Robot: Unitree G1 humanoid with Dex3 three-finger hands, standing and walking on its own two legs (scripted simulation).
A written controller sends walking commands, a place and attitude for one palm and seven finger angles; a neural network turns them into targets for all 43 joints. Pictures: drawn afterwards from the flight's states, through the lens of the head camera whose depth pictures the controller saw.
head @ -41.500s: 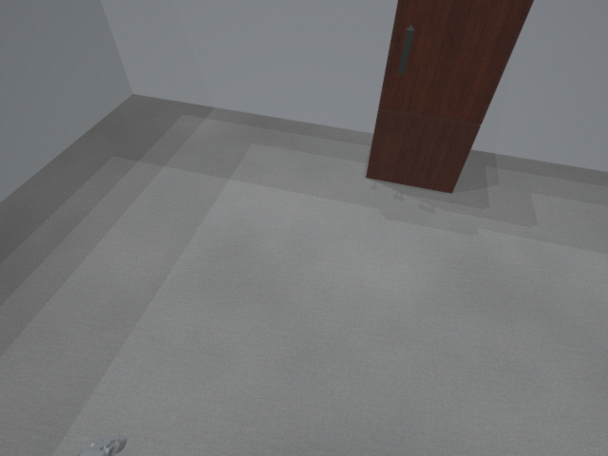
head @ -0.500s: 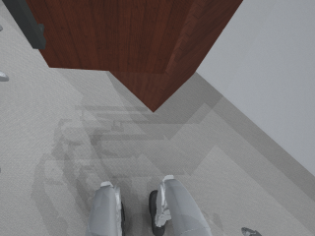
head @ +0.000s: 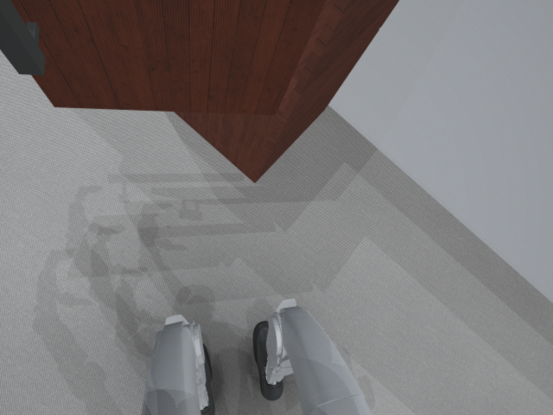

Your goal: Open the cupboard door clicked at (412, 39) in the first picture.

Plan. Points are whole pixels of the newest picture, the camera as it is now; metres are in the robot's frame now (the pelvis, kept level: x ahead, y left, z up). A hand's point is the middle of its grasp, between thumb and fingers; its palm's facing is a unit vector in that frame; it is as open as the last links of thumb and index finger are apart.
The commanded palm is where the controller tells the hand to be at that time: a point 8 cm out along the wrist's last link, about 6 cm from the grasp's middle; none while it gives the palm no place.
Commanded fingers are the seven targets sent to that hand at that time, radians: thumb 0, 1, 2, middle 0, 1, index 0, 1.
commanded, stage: move the hooked fingers beside the handle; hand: left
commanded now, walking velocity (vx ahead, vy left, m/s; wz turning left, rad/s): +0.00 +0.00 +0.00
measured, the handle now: out of the picture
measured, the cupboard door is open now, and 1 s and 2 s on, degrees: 45 45 45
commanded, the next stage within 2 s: slide the fingers in behind the handle in 0.54 s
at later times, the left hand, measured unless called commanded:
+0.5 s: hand out of the picture +0.53 +0.32 +0.07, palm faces +0.05 -1.00 -0.05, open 14.0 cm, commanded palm +0.53 +0.33 +0.06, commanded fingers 0.00 -0.50 0.30 -0.30 -1.20 -0.30 -1.20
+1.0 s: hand out of the picture +0.54 +0.30 +0.06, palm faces +0.02 -1.00 -0.03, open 14.0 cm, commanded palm +0.54 +0.31 +0.06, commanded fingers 0.00 -0.50 0.30 -0.30 -1.20 -0.30 -1.20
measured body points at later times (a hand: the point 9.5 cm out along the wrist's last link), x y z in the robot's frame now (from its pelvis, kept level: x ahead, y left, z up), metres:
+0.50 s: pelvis +0.00 -0.01 +0.01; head +0.20 +0.06 +0.41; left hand +0.52 +0.37 +0.08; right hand +0.02 -0.28 -0.07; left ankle +0.02 +0.07 -0.59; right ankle +0.05 -0.13 -0.59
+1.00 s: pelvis +0.00 -0.01 +0.00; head +0.21 +0.06 +0.39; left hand +0.53 +0.35 +0.06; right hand +0.01 -0.28 -0.08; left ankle +0.02 +0.07 -0.59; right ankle +0.05 -0.13 -0.59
